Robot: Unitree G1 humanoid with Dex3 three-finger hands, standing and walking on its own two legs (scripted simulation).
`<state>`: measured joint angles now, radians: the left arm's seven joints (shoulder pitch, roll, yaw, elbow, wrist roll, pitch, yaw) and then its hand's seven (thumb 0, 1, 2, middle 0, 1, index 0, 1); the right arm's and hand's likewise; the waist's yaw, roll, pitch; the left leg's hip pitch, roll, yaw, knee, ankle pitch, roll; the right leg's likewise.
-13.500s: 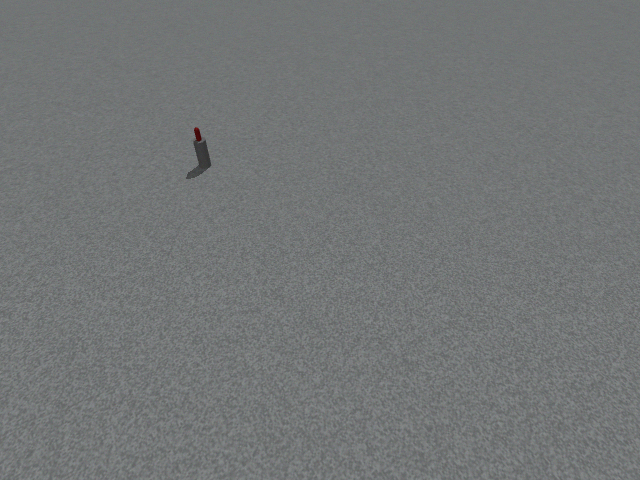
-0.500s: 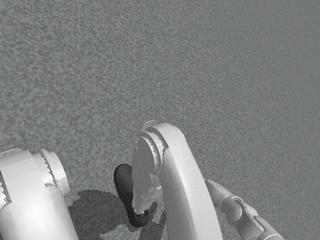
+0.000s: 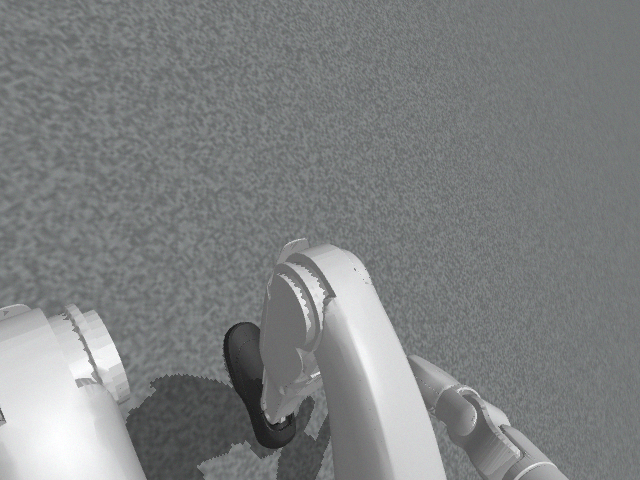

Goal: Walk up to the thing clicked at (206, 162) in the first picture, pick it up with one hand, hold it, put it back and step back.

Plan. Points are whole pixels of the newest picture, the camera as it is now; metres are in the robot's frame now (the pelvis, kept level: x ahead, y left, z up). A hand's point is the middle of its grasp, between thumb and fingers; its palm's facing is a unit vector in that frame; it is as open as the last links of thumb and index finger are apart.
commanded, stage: close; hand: left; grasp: from the side
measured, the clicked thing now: out of the picture +0.47 +0.33 -0.17
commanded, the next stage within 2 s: settle in 0.22 s
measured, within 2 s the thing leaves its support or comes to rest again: leaves its support in 0.70 s
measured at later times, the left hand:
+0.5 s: hand out of the picture +0.46 +0.33 -0.16, palm faces +0.45 -0.89 -0.02, open 8.4 cm
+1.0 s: hand out of the picture +0.42 +0.36 -0.06, palm faces +0.42 -0.90 -0.07, open 8.5 cm
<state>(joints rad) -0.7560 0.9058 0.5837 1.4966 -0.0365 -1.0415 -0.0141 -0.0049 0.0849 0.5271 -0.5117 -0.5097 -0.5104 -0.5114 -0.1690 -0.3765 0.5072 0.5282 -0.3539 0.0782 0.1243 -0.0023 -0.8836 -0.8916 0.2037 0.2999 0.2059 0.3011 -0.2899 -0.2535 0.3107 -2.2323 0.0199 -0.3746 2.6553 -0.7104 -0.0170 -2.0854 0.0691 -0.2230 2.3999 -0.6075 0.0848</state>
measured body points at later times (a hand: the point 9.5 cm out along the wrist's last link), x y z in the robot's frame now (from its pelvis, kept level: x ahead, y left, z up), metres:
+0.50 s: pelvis +0.00 +0.00 +0.00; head +0.25 +0.17 +0.33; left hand +0.43 +0.37 -0.15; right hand +0.16 -0.26 -0.04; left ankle +0.08 +0.13 -0.25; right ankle +0.14 -0.13 -0.25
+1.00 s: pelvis +0.01 +0.00 +0.03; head +0.22 +0.16 +0.40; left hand +0.40 +0.41 -0.06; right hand +0.16 -0.25 -0.04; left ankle +0.08 +0.13 -0.25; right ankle +0.14 -0.13 -0.25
